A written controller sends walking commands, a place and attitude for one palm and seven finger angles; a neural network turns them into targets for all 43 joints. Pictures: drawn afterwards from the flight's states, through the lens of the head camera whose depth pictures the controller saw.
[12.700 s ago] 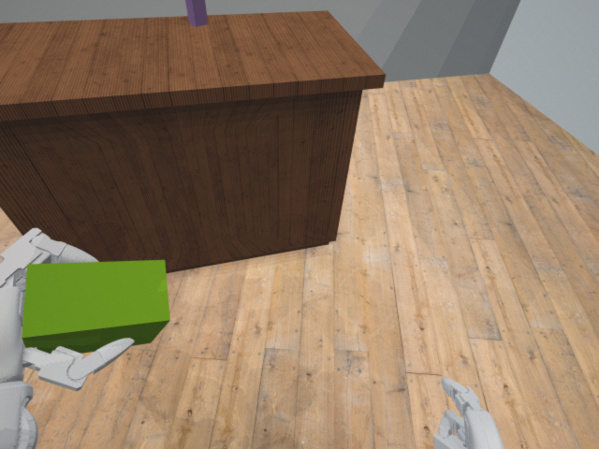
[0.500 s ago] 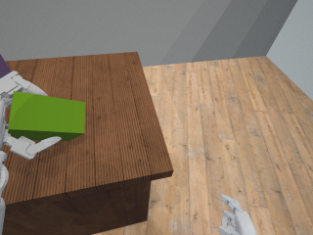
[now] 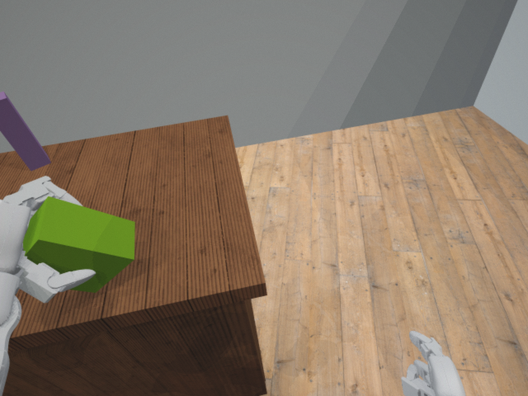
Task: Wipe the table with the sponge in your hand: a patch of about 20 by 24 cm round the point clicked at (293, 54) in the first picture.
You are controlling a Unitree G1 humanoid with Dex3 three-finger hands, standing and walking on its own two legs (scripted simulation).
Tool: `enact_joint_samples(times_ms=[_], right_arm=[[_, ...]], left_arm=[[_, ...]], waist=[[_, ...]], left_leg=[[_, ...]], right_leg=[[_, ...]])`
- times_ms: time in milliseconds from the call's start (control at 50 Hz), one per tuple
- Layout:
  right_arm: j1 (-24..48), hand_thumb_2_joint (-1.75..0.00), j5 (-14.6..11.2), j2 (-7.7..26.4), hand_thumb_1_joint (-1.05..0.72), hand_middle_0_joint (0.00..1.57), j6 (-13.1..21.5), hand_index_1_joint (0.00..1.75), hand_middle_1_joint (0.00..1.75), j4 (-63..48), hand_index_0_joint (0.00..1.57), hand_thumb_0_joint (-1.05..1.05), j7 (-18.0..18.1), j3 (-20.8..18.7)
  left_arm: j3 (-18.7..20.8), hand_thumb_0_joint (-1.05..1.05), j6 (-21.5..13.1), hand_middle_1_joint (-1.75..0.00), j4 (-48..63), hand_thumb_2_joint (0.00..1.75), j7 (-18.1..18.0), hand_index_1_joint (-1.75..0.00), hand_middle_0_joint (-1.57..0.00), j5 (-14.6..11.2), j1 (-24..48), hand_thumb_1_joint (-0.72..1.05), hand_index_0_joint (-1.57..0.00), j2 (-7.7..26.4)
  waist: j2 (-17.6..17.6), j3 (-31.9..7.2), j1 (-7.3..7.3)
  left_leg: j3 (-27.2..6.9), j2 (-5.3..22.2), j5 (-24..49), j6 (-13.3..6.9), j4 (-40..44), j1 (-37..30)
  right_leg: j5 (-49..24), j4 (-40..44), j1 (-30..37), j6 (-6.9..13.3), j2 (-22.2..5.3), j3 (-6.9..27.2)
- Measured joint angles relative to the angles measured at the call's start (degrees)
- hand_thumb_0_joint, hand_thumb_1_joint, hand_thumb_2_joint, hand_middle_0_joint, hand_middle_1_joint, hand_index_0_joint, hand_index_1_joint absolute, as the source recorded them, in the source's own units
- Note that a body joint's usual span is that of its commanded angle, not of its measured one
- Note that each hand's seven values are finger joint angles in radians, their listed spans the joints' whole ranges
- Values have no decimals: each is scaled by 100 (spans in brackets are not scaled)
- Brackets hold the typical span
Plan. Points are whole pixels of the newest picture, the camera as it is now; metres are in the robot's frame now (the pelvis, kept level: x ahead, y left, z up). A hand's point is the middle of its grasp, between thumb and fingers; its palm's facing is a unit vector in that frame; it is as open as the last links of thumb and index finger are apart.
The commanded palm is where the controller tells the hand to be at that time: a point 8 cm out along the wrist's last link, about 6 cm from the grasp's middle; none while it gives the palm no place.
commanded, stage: turn the palm down, sponge in hand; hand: left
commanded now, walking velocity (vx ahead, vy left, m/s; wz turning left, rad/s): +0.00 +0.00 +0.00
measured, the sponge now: (88, 252) +0.24 +0.28 +0.14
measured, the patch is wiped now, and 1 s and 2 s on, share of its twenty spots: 0.00 0.00 0.00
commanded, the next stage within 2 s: move the sponge above the wiping area in 1.60 s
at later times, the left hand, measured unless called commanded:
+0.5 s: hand (63, 226) +0.24 +0.29 +0.19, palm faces +0.23 -0.37 -0.90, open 10.4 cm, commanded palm +0.20 +0.31 +0.26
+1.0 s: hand (53, 202) +0.25 +0.29 +0.22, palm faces +0.21 -0.10 -0.97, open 10.4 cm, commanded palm +0.19 +0.31 +0.30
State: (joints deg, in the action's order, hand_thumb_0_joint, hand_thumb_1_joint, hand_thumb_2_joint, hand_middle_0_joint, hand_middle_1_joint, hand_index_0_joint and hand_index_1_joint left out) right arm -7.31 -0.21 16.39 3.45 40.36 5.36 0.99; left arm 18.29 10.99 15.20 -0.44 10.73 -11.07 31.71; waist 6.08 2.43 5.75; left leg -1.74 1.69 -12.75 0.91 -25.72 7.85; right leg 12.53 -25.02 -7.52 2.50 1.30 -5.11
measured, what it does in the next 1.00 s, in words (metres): stands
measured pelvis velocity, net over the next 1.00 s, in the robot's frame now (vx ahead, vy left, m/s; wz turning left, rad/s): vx -0.01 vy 0.04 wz -0.04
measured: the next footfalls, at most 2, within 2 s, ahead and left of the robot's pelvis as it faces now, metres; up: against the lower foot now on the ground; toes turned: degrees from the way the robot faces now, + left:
none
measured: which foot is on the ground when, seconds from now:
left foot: down 0.00-1.00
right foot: down 0.00-1.00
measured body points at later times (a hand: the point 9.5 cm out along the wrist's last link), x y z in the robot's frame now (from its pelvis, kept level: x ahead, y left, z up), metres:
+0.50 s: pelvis +0.02 +0.02 +0.00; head +0.01 -0.02 +0.45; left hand +0.22 +0.31 +0.24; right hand +0.24 -0.20 -0.09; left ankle +0.02 +0.14 -0.74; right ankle +0.02 -0.08 -0.74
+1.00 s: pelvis -0.01 +0.04 +0.00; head -0.02 -0.02 +0.45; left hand +0.23 +0.29 +0.27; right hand +0.25 -0.15 -0.08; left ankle +0.02 +0.14 -0.74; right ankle +0.02 -0.08 -0.74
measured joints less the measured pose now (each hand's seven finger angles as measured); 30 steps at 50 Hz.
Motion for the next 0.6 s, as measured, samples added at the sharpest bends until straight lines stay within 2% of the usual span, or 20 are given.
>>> enact_joint_samples(times_ms=[40, 100, 160, 200, 240, 320, 380, 420, 460, 520, 600], right_arm=[[52, -90, -29, 46, -90, 20, 28, 30, 30, -10, 20, 1, 49, -36], [97, -90, -12, 32, -91, 20, 96, 30, 30, -47, 20, 1, 58, -85], [74, -90, 6, -30, -91, 20, 94, 30, 30, -112, 20, 1, 0, -126], [41, -90, -11, -59, -91, 20, 44, 30, 30, -163, 20, 1, -65, -145], [12, -90, -50, -58, -91, 20, -47, 30, 30, -208, 20, 1, -123, -157], [17, -90, -136, 16, -91, 20, -229, 30, 30, -256, 20, 1, -171, -121], [80, -90, -174, 72, -91, 20, -293, 30, 30, -252, 20, 1, -142, -57], [138, -90, -180, 83, -91, 20, -289, 30, 30, -241, 20, 1, -99, -14], [203, -90, -171, 65, -91, 20, -257, 30, 30, -226, 20, 1, -53, 27], [314, -90, -134, -13, -91, 20, -227, 30, 30, -212, 20, 1, -7, 86], [456, -90, -98, -154, -91, 20, -279, 30, 30, -218, 20, 1, -53, 163]], left_arm=[[-148, -1, 62, -134, -46, 102, 299, -134, -69, 35, 11, -52, -70, 90], [-246, -1, -244, -134, 210, 102, 530, -134, -69, 47, -112, -52, -70, 152], [-198, -1, -590, -134, 695, 102, 486, -134, -69, 99, -286, -52, -71, 258], [-97, -1, -674, -134, 981, 102, 327, -134, -69, 154, -376, -52, -71, 323], [7, -1, -541, -134, 1159, 102, 152, -134, -69, 235, -426, -52, -71, 376], [75, -1, 191, -133, 1201, 102, -23, -133, -69, 501, -391, -52, -71, 439], [-51, -1, 739, -133, 1107, 102, 109, -133, -69, 770, -303, -52, -71, 451], [-212, -1, 945, -133, 1112, 102, 269, -133, -69, 943, -246, -52, -71, 425], [-424, -1, 991, -133, 1180, 102, 426, -133, -69, 1117, -164, -52, -71, 392], [-744, -1, 864, -133, 1350, 102, 568, -133, -69, 1376, -23, -52, -71, 396], [-947, -1, 702, -133, 1510, 102, 498, -133, -69, 1694, 236, -52, -71, 579]], waist=[[56, 20, -34], [13, 17, -73], [-117, -29, -57], [-182, -68, -38], [-193, -104, -14], [-89, -116, 36], [9, -94, 73], [55, -71, 100], [70, -43, 127], [43, -10, 166], [-21, -21, 204]], left_leg=[[23, 4, -12, 1, 4, -35], [71, 10, -37, 31, 6, -40], [128, 23, -80, 69, 2, -32], [157, 26, -110, 94, 8, -43], [179, 22, -132, 96, 22, -70], [201, -24, -139, 45, 63, -134], [205, -79, -103, -13, 117, -153], [205, -115, -67, -50, 159, -159], [202, -150, -26, -82, 204, -162], [209, -189, 34, -118, 270, -173], [256, -212, 75, -140, 325, -204]], right_leg=[[23, -30, 10, 9, 4, 23], [74, -101, -38, 29, 7, 71], [132, -168, -96, 37, 17, 128], [163, -186, -107, 34, 19, 159], [176, -170, -84, 23, 15, 181], [168, -109, -12, -26, -28, 205], [131, -51, 17, -77, -81, 210], [94, -2, 30, -110, -115, 211], [54, 47, 41, -138, -149, 208], [-4, 111, 52, -168, -187, 215], [-59, 155, 63, -188, -207, 263]])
